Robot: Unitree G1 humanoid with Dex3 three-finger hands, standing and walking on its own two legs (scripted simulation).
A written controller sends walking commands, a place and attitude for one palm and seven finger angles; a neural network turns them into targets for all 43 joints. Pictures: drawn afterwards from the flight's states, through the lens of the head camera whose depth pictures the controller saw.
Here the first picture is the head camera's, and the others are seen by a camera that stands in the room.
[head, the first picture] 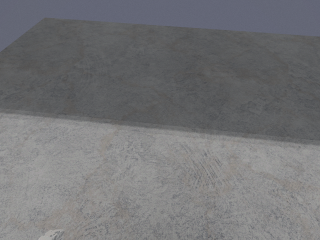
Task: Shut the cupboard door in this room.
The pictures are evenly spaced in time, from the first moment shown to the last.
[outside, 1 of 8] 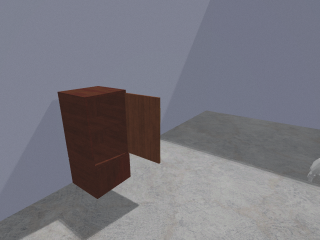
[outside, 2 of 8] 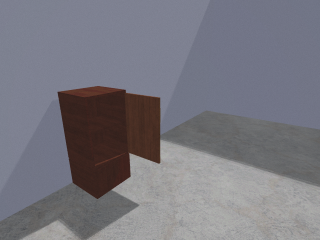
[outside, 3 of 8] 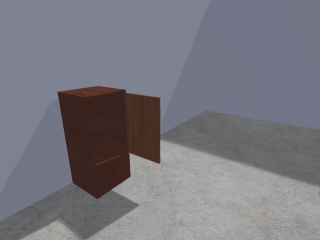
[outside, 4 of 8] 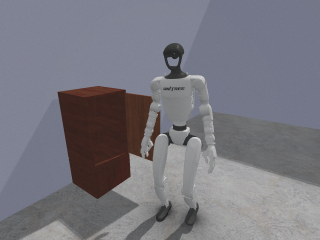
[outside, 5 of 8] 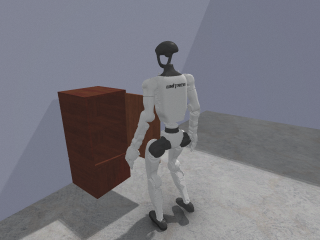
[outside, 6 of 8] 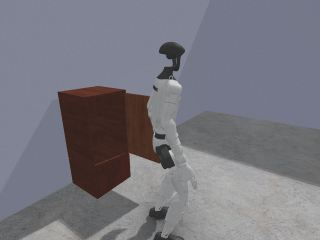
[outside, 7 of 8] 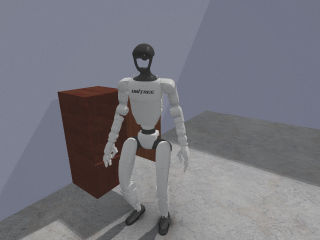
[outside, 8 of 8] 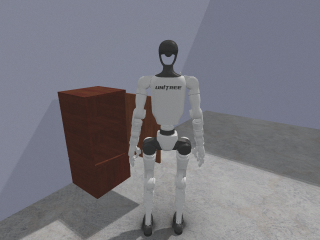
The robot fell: no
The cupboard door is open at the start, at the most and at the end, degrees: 92 93 93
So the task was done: no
